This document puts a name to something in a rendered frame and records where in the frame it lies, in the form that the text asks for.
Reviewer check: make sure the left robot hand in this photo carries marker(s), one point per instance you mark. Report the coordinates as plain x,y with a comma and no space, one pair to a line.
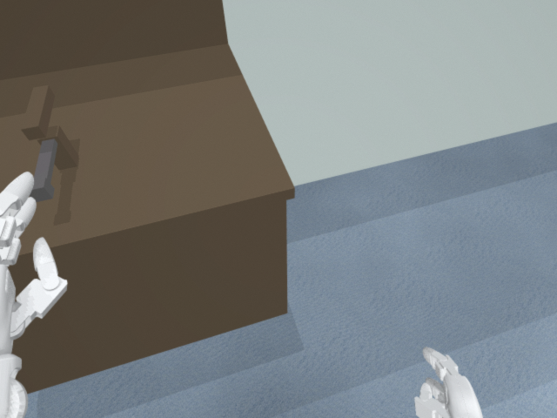
16,211

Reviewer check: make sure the tap lever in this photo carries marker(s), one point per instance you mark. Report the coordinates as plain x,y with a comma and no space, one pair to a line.
42,189

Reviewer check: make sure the counter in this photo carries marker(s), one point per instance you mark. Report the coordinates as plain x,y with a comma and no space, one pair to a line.
168,218

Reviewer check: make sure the left robot forearm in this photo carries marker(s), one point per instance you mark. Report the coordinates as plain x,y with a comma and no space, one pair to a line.
13,396

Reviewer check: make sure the right robot hand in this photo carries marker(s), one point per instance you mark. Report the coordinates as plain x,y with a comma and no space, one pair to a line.
454,399

